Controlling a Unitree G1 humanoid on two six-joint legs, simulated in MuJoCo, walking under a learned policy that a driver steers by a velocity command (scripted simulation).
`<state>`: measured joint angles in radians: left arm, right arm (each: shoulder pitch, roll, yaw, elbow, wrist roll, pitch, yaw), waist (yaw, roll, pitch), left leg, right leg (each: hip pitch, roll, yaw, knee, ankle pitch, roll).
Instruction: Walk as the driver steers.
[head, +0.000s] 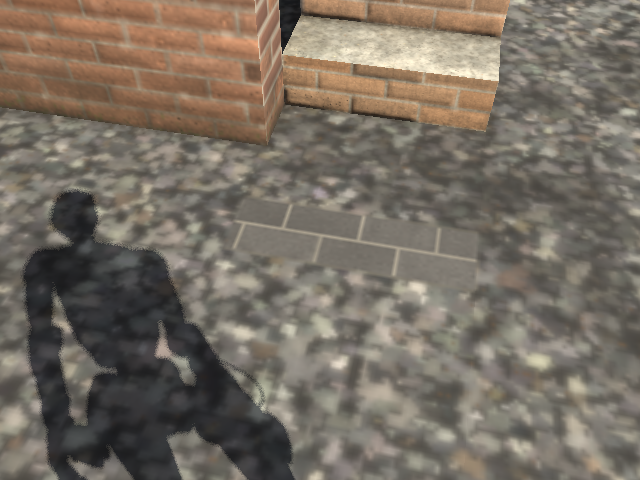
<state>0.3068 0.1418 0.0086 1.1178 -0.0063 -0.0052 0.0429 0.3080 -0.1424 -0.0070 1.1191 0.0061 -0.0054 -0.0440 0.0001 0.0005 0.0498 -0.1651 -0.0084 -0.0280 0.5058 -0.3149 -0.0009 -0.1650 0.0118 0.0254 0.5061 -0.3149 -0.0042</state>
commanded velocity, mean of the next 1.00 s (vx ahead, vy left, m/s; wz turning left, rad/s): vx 0.18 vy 0.00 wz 0.00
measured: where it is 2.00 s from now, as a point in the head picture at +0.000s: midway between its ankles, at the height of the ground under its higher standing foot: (348, 436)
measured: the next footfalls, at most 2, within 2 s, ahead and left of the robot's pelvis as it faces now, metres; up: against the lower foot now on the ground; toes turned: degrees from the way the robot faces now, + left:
right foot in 0.74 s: +0.34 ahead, -0.05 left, +0.00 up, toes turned +1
left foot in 1.10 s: +0.25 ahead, +0.14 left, +0.00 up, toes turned +2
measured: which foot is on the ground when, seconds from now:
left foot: down 0.00-0.74, up 0.76-1.00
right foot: down 0.00-0.40, up 0.42-0.72, down 0.74-1.00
